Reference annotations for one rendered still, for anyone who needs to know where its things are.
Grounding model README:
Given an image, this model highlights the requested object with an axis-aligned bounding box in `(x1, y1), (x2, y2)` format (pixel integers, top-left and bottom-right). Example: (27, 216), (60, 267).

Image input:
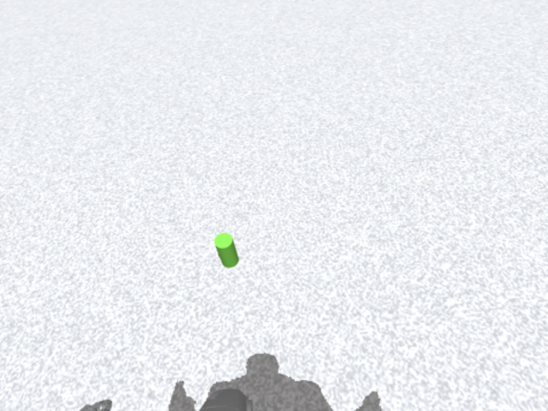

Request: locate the can
(214, 233), (239, 268)

